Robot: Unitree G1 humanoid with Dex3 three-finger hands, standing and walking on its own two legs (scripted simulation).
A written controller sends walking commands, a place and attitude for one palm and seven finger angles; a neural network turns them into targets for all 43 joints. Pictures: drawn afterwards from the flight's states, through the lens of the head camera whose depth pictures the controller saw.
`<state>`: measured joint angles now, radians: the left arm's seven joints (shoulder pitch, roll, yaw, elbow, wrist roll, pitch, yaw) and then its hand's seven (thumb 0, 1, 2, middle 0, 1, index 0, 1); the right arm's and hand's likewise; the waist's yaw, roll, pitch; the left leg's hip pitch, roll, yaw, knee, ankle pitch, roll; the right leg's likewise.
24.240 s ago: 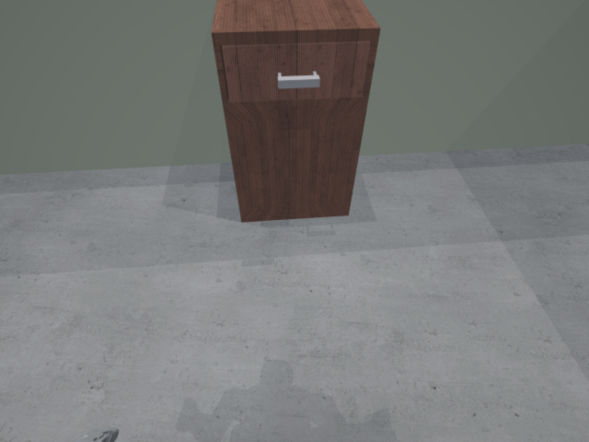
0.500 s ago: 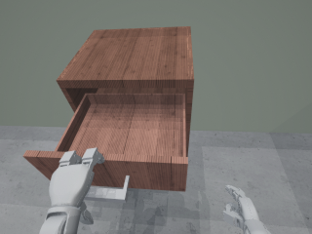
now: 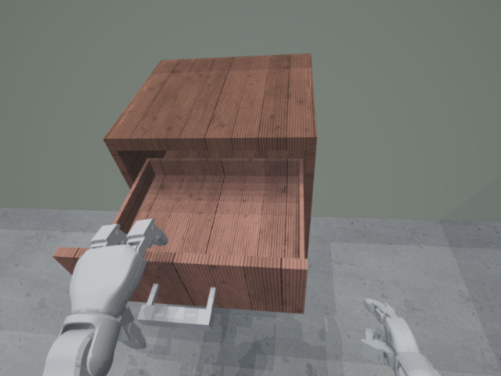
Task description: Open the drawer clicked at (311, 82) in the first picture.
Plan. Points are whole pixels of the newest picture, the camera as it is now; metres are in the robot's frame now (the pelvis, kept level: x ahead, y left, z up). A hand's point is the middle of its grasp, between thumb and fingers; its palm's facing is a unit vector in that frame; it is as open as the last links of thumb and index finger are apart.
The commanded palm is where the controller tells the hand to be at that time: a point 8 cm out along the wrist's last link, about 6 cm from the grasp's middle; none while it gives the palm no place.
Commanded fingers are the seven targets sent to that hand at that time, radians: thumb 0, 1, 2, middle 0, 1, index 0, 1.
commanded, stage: draw the hand back to the body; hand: left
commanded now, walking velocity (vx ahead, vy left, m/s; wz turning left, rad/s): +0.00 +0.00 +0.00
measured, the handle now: (180, 304) +0.25 +0.19 -0.06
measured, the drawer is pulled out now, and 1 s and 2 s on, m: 0.30 0.30 0.30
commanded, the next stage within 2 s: step back with the hand held close in 1.68 s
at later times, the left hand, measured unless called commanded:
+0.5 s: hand (109, 292) +0.19 +0.23 +0.09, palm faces +0.07 -0.13 -0.99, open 13.8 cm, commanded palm +0.16 +0.23 +0.15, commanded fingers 0.00 -0.50 0.30 -0.30 -1.20 -0.30 -1.20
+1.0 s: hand (111, 258) +0.21 +0.22 +0.15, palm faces +0.35 -0.86 -0.36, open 12.7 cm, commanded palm +0.16 +0.26 +0.17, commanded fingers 0.00 0.09 0.56 -0.26 -0.82 -0.26 -0.82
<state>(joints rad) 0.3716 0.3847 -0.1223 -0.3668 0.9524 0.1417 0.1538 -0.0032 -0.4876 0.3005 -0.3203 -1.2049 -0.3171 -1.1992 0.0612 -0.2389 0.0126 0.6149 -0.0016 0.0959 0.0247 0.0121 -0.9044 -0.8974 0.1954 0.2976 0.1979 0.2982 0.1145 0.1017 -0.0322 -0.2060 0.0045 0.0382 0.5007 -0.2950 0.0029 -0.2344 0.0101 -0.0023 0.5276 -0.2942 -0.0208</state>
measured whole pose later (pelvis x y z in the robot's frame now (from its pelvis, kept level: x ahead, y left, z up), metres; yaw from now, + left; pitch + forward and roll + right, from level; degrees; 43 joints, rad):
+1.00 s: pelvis +0.03 +0.00 +0.00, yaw +2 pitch -2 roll +0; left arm 0.53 0.29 0.19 -0.51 -0.02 -0.10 0.12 -0.01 -0.22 0.42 -0.30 -1.03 -0.29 -1.02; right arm 0.20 -0.19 0.04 0.62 -0.01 -0.14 -0.08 0.01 -0.90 -0.90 0.20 0.30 0.20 0.30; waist 0.05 0.04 0.03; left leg -0.11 0.01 0.01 0.45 -0.31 0.00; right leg -0.10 0.01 -0.03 0.43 -0.30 -0.02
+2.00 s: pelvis +0.01 +0.00 +0.00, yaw +1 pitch +2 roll +0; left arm 0.60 0.35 0.36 -0.52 -0.05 -0.18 0.11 0.01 0.89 0.90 -0.21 -0.31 -0.21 -0.30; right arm 0.14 -0.23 -0.01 0.58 0.02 -0.05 -0.07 0.01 -0.90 -0.90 0.20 0.30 0.20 0.30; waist 0.00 0.05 0.02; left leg -0.22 0.01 0.01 0.48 -0.28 0.00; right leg -0.22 0.02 -0.03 0.46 -0.27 -0.02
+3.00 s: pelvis -0.12 -0.01 +0.00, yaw +1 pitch +3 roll +1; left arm 0.67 0.41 0.38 -0.63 -0.05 -0.23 0.13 0.01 0.89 0.90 -0.22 -0.31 -0.21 -0.30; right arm 0.14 -0.18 -0.01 0.61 0.01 -0.06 -0.07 0.01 -0.90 -0.90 0.20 0.30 0.20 0.30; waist -0.02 -0.04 0.02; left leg -0.47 -0.02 -0.01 0.90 -0.46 -0.02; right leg -0.36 0.00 -0.03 0.54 -0.24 -0.04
